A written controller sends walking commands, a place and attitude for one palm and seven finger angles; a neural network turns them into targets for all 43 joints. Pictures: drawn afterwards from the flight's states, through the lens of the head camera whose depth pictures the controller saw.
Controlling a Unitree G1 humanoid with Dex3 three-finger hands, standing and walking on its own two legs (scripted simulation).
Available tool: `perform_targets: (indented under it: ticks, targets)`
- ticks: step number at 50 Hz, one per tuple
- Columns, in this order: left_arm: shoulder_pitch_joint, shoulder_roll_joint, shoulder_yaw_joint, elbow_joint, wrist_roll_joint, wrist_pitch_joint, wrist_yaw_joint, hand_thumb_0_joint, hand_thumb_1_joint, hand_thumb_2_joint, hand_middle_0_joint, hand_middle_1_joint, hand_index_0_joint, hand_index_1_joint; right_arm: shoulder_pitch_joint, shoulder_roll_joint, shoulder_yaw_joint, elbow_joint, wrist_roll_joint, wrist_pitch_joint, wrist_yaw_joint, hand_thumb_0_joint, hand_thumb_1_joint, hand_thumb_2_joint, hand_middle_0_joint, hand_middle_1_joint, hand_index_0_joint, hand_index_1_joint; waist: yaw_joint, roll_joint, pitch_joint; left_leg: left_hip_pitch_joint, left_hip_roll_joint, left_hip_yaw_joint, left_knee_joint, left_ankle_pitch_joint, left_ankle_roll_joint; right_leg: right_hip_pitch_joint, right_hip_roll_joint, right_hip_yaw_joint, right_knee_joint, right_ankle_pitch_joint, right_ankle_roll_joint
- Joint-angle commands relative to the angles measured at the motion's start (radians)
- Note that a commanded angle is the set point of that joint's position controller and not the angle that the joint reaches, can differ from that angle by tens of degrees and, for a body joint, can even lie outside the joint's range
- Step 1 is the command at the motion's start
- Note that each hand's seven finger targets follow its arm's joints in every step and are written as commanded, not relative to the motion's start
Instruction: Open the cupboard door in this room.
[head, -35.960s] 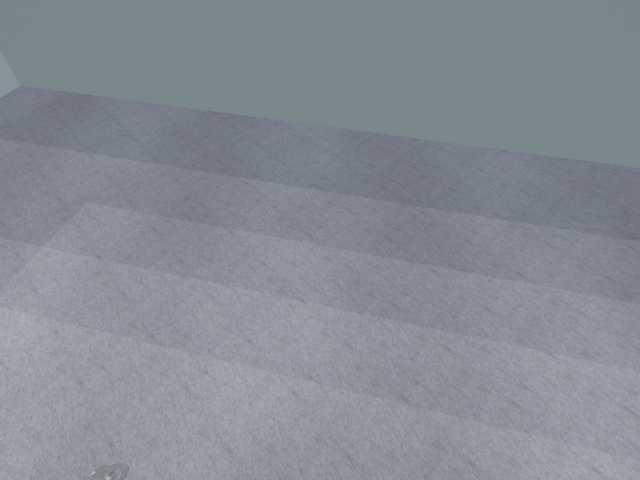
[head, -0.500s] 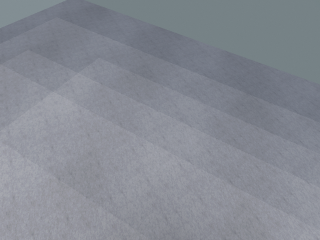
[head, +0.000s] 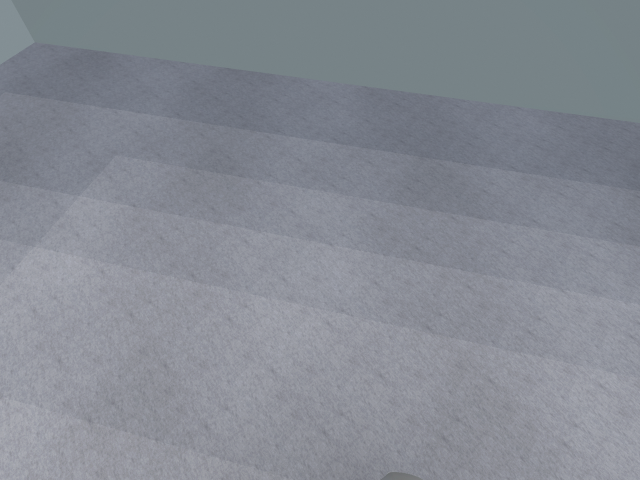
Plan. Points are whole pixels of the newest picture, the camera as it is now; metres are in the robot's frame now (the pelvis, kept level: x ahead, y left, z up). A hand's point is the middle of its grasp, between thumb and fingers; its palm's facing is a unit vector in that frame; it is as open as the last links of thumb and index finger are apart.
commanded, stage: turn or walk to find it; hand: left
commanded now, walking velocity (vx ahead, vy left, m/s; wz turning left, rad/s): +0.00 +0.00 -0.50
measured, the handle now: out of the picture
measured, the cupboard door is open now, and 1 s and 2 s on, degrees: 0 0 0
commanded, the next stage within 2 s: none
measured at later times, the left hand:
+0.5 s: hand out of the picture +0.11 +0.15 -0.16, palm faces -0.19 -0.95 -0.23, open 7.4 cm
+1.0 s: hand (217, 466) +0.16 +0.16 -0.16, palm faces -0.48 -0.85 -0.21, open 7.4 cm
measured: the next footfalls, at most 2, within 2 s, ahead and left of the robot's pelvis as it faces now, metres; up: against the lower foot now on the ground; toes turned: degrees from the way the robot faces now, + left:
right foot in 0.06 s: +0.05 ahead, -0.13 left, +0.00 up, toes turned -9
left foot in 0.60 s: +0.06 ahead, +0.09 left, +0.00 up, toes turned -17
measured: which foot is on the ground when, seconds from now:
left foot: down 0.00-0.08, up 0.10-0.58, down 0.60-1.00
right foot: up 0.00-0.04, down 0.06-0.62, up 0.64-1.00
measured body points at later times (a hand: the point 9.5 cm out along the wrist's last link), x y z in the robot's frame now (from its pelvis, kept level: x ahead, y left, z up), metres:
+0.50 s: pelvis -0.01 -0.02 +0.00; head +0.02 -0.04 +0.45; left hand +0.12 +0.20 -0.14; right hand +0.02 -0.30 -0.14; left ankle +0.02 +0.12 -0.69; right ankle +0.01 -0.12 -0.73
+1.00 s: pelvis -0.01 +0.02 +0.01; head +0.03 +0.01 +0.45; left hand +0.19 +0.21 -0.15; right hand -0.11 -0.21 -0.13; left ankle +0.02 +0.10 -0.73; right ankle -0.09 -0.11 -0.67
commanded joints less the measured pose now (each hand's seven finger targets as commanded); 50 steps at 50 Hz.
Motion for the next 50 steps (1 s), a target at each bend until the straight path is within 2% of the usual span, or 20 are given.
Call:
perform_targets:
  ticks: [1, 2, 3, 4, 5, 6, 8, 11, 21, 25, 27, 29, 30, 31, 32, 34, 37, 40, 45, 50]
  targets:
    - [0.054, 0.080, 0.021, -0.075, -0.002, -0.036, 0.002, 0.000, 0.900, 0.900, -0.200, -0.300, -0.200, -0.300, 0.000, -0.180, -0.036, -0.063, 0.005, -0.016, 0.000, 0.000, -0.900, -0.900, 0.200, 0.300, 0.200, 0.300, 0.029, 0.121, -0.106, 0.017, 0.265, -0.150, -0.029, 0.432, 0.059, 0.100, 0.011, -0.033, -0.262, 0.166, -0.023]
    - [0.117, 0.117, 0.029, -0.058, -0.001, -0.045, 0.005, 0.000, 0.900, 0.900, -0.200, -0.300, -0.200, -0.300, 0.000, -0.170, -0.036, -0.071, 0.010, -0.014, 0.005, 0.000, -0.900, -0.900, 0.200, 0.300, 0.200, 0.300, 0.059, 0.050, -0.132, -0.050, 0.229, -0.097, 0.096, 0.339, 0.008, 0.222, -0.017, -0.001, -0.380, 0.302, -0.039]
    - [0.137, 0.217, 0.044, -0.057, 0.007, -0.060, 0.017, 0.000, 0.900, 0.900, -0.200, -0.300, -0.200, -0.300, 0.033, -0.104, -0.023, -0.095, 0.014, -0.010, 0.010, 0.000, -0.900, -0.900, 0.200, 0.300, 0.200, 0.300, 0.063, -0.233, -0.153, -0.256, 0.115, -0.028, 0.320, 0.004, -0.063, 0.365, -0.220, 0.280, -0.482, 0.512, -0.117]
    - [0.163, 0.254, 0.048, -0.051, -0.009, -0.062, 0.023, 0.000, 0.900, 0.900, -0.200, -0.300, -0.200, -0.300, -0.027, -0.089, -0.014, -0.133, 0.015, 0.001, 0.009, 0.000, -0.900, -0.900, 0.200, 0.300, 0.200, 0.300, 0.090, -0.287, -0.121, -0.377, 0.011, -0.111, 0.495, -0.332, -0.085, 0.319, -0.350, 0.439, -0.487, 0.756, -0.230]
    - [0.146, 0.260, 0.058, -0.063, -0.014, -0.058, 0.032, 0.000, 0.900, 0.900, -0.200, -0.300, -0.200, -0.300, -0.053, -0.104, -0.015, -0.140, 0.015, 0.020, 0.001, 0.000, -0.900, -0.900, 0.200, 0.300, 0.200, 0.300, 0.089, -0.268, -0.130, -0.387, 0.014, -0.232, 0.588, -0.314, -0.076, 0.246, -0.338, 0.483, -0.540, 0.574, -0.254]
    - [0.077, 0.249, 0.059, -0.078, -0.010, -0.054, 0.035, 0.000, 0.900, 0.900, -0.200, -0.300, -0.200, -0.300, -0.059, -0.115, -0.019, -0.138, 0.012, 0.021, 0.002, 0.000, -0.900, -0.900, 0.200, 0.300, 0.200, 0.300, 0.065, -0.225, -0.083, -0.429, 0.017, -0.264, 0.652, -0.242, -0.074, 0.216, -0.309, 0.486, -0.555, 0.405, -0.256]
    - [-0.014, 0.202, 0.045, -0.114, -0.011, -0.054, 0.034, 0.000, 0.900, 0.900, -0.200, -0.300, -0.200, -0.300, -0.024, -0.123, -0.018, -0.110, 0.003, 0.019, 0.011, 0.000, -0.900, -0.900, 0.200, 0.300, 0.200, 0.300, 0.020, -0.104, -0.085, -0.407, 0.035, -0.262, 0.648, -0.089, -0.088, 0.190, -0.219, 0.368, -0.538, 0.339, -0.204]
    - [-0.010, 0.198, 0.041, -0.120, -0.012, -0.066, 0.027, 0.000, 0.900, 0.900, -0.200, -0.300, -0.200, -0.300, 0.008, -0.124, -0.015, -0.101, 0.001, 0.020, 0.013, 0.000, -0.900, -0.900, 0.200, 0.300, 0.200, 0.300, 0.014, -0.129, -0.119, -0.388, 0.020, -0.255, 0.610, -0.033, -0.105, 0.209, -0.170, 0.323, -0.532, 0.394, -0.175]
    - [0.050, 0.226, 0.051, -0.133, -0.002, -0.062, 0.019, 0.000, 0.900, 0.900, -0.200, -0.300, -0.200, -0.300, -0.091, -0.134, -0.007, -0.159, 0.010, 0.012, 0.011, 0.000, -0.900, -0.900, 0.200, 0.300, 0.200, 0.300, 0.045, -0.159, -0.102, -0.338, -0.021, -0.256, 0.418, -0.082, -0.106, 0.173, -0.151, 0.447, -0.550, 0.301, -0.219]
    - [0.044, 0.240, 0.060, -0.142, 0.001, -0.058, 0.019, 0.000, 0.900, 0.900, -0.200, -0.300, -0.200, -0.300, -0.088, -0.125, 0.000, -0.177, 0.021, -0.005, 0.007, 0.000, -0.900, -0.900, 0.200, 0.300, 0.200, 0.300, 0.041, -0.166, -0.141, -0.241, -0.056, -0.249, 0.223, -0.121, -0.085, 0.181, -0.138, 0.502, -0.514, 0.391, -0.232]
    - [0.016, 0.238, 0.061, -0.147, -0.002, -0.055, 0.021, 0.000, 0.900, 0.900, -0.200, -0.300, -0.200, -0.300, -0.026, -0.121, 0.002, -0.166, 0.027, -0.014, 0.002, 0.000, -0.900, -0.900, 0.200, 0.300, 0.200, 0.300, 0.010, -0.163, -0.169, -0.144, -0.065, -0.246, 0.066, -0.066, -0.077, 0.159, -0.117, 0.506, -0.468, 0.450, -0.205]
    - [-0.019, 0.215, 0.054, -0.163, -0.014, -0.048, 0.019, 0.000, 0.900, 0.900, -0.200, -0.300, -0.200, -0.300, 0.074, -0.149, -0.001, -0.144, 0.030, -0.030, -0.005, 0.000, -0.900, -0.900, 0.200, 0.300, 0.200, 0.300, -0.044, -0.105, -0.192, 0.101, -0.032, -0.264, -0.149, 0.069, -0.060, -0.003, -0.048, 0.454, -0.385, 0.337, -0.135]
    - [0.002, 0.157, 0.040, -0.177, -0.022, -0.042, 0.013, 0.000, 0.900, 0.900, -0.200, -0.300, -0.200, -0.300, 0.069, -0.223, -0.012, -0.150, 0.020, -0.038, -0.007, 0.000, -0.900, -0.900, 0.200, 0.300, 0.200, 0.300, -0.040, 0.119, -0.176, 0.193, 0.163, -0.483, -0.265, -0.001, 0.000, -0.182, 0.077, 0.350, -0.228, 0.132, -0.080]
    - [0.025, 0.131, 0.032, -0.188, -0.016, -0.041, 0.004, 0.000, 0.900, 0.900, -0.200, -0.300, -0.200, -0.300, 0.030, -0.290, -0.025, -0.180, 0.015, -0.027, -0.005, 0.000, -0.900, -0.900, 0.200, 0.300, 0.200, 0.300, -0.019, 0.299, -0.116, 0.140, 0.363, -0.632, -0.315, 0.050, 0.075, -0.280, 0.139, 0.174, -0.007, -0.139, -0.025]
    - [0.007, 0.168, 0.041, -0.169, -0.004, -0.025, 0.012, 0.000, 0.900, 0.900, -0.200, -0.300, -0.200, -0.300, -0.011, -0.272, -0.023, -0.188, 0.011, -0.023, -0.007, 0.000, -0.900, -0.900, 0.200, 0.300, 0.200, 0.300, -0.027, 0.328, -0.092, 0.019, 0.409, -0.644, -0.321, 0.058, 0.101, -0.252, 0.083, 0.189, 0.159, -0.147, -0.004]
    - [0.015, 0.174, 0.053, -0.143, 0.004, -0.023, -0.007, 0.000, 0.900, 0.900, -0.200, -0.300, -0.200, -0.300, -0.077, -0.211, -0.001, -0.206, 0.005, -0.024, -0.011, 0.000, -0.900, -0.900, 0.200, 0.300, 0.200, 0.300, 0.024, 0.127, -0.026, -0.071, 0.281, -0.477, -0.300, 0.080, 0.078, -0.223, 0.067, 0.157, 0.316, -0.031, 0.010]
    - [0.036, 0.140, 0.044, -0.116, 0.001, -0.023, -0.020, 0.000, 0.900, 0.900, -0.200, -0.300, -0.200, -0.300, -0.042, -0.184, 0.000, -0.190, 0.010, -0.033, -0.011, 0.000, -0.900, -0.900, 0.200, 0.300, 0.200, 0.300, 0.021, 0.106, -0.059, 0.023, 0.201, -0.318, -0.246, 0.293, 0.050, -0.251, 0.044, 0.109, 0.367, 0.064, 0.030]
    - [0.002, 0.124, 0.036, -0.118, -0.004, -0.020, -0.018, 0.000, 0.900, 0.900, -0.200, -0.300, -0.200, -0.300, 0.043, -0.179, -0.007, -0.156, 0.012, -0.038, -0.012, 0.000, -0.900, -0.900, 0.200, 0.300, 0.200, 0.300, -0.005, 0.111, -0.077, 0.111, 0.216, -0.289, -0.216, 0.452, 0.066, -0.266, 0.028, 0.094, 0.352, 0.071, 0.043]
    - [-0.058, 0.107, 0.028, -0.131, -0.006, -0.014, -0.018, 0.000, 0.900, 0.900, -0.200, -0.300, -0.200, -0.300, 0.086, -0.179, -0.022, -0.129, 0.010, -0.036, -0.009, 0.000, -0.900, -0.900, 0.200, 0.300, 0.200, 0.300, -0.024, 0.130, -0.072, 0.136, 0.266, -0.262, -0.204, 0.462, 0.109, -0.256, -0.008, 0.067, 0.256, 0.037, 0.047]
    - [-0.115, 0.085, 0.014, -0.146, -0.006, -0.022, -0.020, 0.000, 0.900, 0.900, -0.200, -0.300, -0.200, -0.300, 0.097, -0.191, -0.035, -0.103, 0.004, -0.028, 0.000, 0.000, -0.900, -0.900, 0.200, 0.300, 0.200, 0.300, -0.042, 0.176, -0.104, 0.112, 0.285, -0.197, -0.150, 0.506, 0.108, -0.122, -0.005, 0.004, 0.035, -0.014, 0.022]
